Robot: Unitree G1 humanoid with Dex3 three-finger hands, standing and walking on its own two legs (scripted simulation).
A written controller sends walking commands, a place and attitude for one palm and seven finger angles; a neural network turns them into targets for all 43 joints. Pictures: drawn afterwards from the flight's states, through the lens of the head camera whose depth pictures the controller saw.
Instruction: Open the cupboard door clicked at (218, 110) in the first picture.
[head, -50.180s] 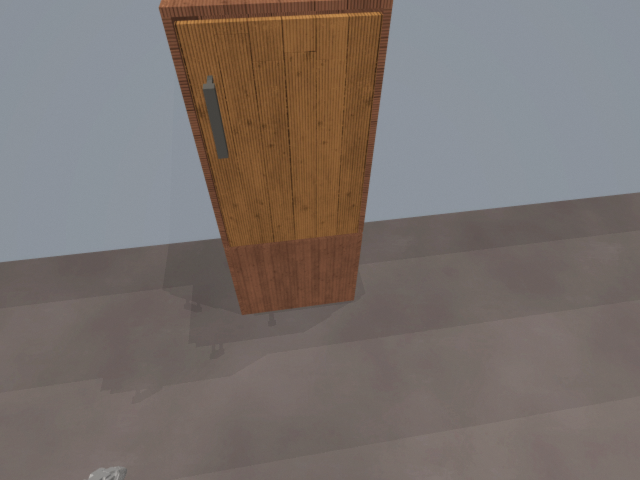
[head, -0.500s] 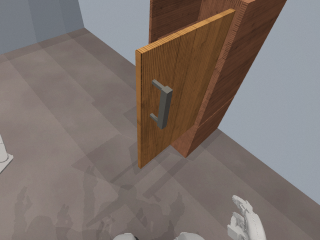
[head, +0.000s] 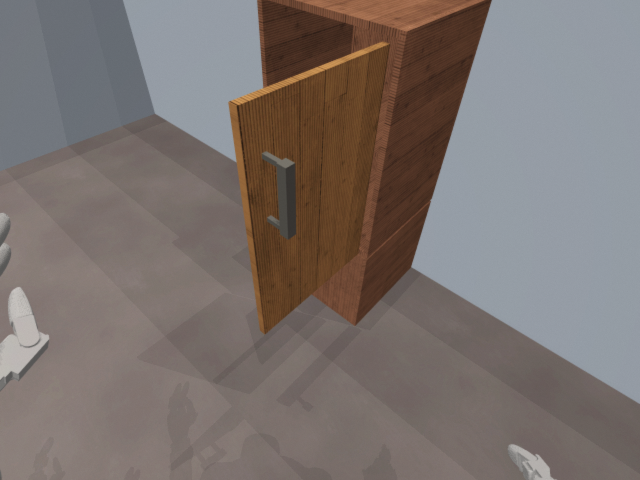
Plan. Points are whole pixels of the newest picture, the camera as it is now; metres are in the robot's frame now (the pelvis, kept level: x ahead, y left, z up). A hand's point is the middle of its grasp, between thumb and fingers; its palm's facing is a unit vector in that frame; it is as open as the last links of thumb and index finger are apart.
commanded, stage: stop stepping back and stand still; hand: left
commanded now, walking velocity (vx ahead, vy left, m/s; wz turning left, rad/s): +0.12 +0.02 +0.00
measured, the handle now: (278, 196) +0.55 +0.10 +0.06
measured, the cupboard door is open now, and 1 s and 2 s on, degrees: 89 89 89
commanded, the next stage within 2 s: let the arm hang, fingers relaxed in 0.36 s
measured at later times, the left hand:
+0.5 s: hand (20, 395) +0.17 +0.29 +0.12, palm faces +0.43 -0.80 -0.41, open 7.4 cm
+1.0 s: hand out of the picture -0.05 +0.19 -0.17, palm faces +0.06 -0.97 -0.23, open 7.2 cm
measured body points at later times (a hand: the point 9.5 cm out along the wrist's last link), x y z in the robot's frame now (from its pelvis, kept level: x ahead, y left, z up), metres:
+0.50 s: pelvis -0.03 +0.02 -0.01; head -0.05 +0.02 +0.44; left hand +0.14 +0.33 +0.15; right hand +0.11 -0.22 -0.11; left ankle +0.02 +0.11 -0.73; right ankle -0.05 -0.09 -0.73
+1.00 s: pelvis -0.02 +0.00 +0.01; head +0.00 +0.00 +0.46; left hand -0.05 +0.24 -0.15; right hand -0.05 -0.22 -0.16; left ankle +0.02 +0.11 -0.73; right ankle -0.03 -0.10 -0.73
